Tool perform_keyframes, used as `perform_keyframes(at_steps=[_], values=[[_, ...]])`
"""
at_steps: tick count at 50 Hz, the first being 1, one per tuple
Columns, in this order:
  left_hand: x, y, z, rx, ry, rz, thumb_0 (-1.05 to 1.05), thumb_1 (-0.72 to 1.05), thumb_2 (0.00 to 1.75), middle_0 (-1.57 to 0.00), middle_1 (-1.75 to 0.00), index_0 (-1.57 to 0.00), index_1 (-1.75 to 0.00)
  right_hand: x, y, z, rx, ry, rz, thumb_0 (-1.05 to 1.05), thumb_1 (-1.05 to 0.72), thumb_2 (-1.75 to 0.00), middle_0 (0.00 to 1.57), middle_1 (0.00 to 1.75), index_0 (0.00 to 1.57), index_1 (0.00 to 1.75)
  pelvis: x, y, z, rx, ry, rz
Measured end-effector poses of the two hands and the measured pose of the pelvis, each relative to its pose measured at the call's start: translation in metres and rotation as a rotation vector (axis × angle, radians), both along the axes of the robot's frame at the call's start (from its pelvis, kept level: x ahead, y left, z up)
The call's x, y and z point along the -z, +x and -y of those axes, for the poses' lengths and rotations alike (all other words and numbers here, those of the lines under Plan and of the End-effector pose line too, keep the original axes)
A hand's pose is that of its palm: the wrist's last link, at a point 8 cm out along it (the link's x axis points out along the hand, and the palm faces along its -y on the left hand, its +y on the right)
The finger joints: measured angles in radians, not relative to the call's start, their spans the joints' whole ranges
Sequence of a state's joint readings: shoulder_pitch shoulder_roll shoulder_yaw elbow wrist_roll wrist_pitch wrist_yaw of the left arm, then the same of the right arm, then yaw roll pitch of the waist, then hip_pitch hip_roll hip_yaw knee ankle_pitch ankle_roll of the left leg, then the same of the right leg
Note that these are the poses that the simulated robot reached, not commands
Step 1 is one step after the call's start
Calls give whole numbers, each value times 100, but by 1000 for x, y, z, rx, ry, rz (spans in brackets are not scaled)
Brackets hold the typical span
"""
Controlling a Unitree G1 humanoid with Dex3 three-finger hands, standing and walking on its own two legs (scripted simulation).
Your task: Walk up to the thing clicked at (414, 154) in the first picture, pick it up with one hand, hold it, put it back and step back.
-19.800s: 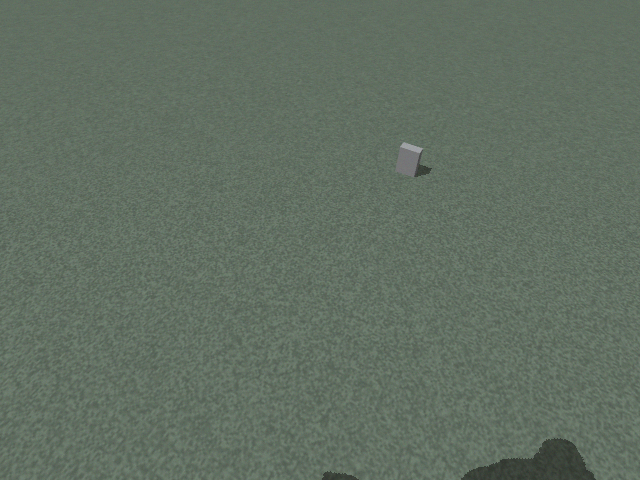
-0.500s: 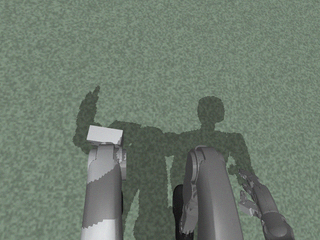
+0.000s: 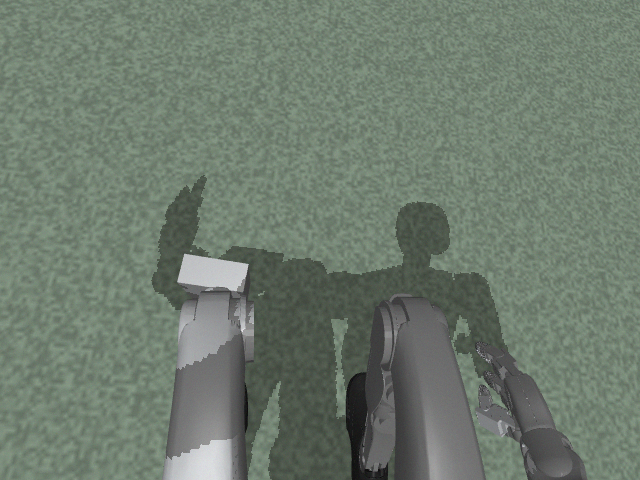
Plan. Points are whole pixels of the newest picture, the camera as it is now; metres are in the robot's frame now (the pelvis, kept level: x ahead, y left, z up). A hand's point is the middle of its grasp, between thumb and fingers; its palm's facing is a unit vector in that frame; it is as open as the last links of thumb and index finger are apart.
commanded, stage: go down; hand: left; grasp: from the side
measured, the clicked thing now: (218, 282) +0.38 +0.17 -0.29
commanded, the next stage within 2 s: approach in 1.28 s
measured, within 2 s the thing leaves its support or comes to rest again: neither
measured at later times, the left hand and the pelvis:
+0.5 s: hand out of the picture +0.32 +0.37 +0.01, palm faces -0.05 -0.99 -0.10, open 17.0 cm; pelvis +0.00 +0.00 +0.00, yaw +0 degrees
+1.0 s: hand out of the picture +0.32 +0.37 +0.02, palm faces -0.03 -0.99 -0.12, open 16.9 cm; pelvis +0.00 +0.00 +0.00, yaw +0 degrees
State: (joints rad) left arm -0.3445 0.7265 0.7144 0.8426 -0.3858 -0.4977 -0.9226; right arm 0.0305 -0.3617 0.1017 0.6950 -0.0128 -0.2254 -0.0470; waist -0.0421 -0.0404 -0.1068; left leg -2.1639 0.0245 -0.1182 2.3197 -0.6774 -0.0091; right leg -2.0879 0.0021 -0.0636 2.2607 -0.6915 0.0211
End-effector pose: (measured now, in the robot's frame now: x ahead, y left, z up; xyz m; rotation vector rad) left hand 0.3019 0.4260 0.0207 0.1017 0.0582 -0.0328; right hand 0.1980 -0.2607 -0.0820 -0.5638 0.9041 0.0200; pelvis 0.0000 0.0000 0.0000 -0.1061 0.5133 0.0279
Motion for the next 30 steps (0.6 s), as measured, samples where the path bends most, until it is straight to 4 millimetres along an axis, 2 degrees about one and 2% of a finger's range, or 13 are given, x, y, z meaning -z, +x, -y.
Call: perform_keyframes(at_steps=[5, 15, 25, 30], values=[[1, 2, -5, -7, 7, -24, -2, -49, 10, -6, -20, -10, -14, 1, -2, 1, 3, 1, -6, 1, -86, -88, 21, 30, 21, 30, 0, 0, 0, 1, 0, -3], [11, 5, 1, 10, -5, -21, -2, -50, 9, -6, -20, -10, -15, 4, -2, 3, -4, -9, -37, 1, -86, -88, 21, 30, 21, 30, 0, 3, 0, 1, -2, -12], [1, 3, 1, 12, -3, -12, -2, -51, 10, -6, -20, -10, -15, 2, 4, 4, 5, -2, -12, 1, -86, -88, 21, 30, 21, 30, -1, 4, 1, -1, 1, -13], [3, 0, -3, -10, -3, -27, -2, -50, 10, -6, -20, -10, -15, 4, 4, 4, -4, 3, -9, 1, -86, -88, 21, 30, 21, 30, 0, 2, 2, 0, 3, -8]])
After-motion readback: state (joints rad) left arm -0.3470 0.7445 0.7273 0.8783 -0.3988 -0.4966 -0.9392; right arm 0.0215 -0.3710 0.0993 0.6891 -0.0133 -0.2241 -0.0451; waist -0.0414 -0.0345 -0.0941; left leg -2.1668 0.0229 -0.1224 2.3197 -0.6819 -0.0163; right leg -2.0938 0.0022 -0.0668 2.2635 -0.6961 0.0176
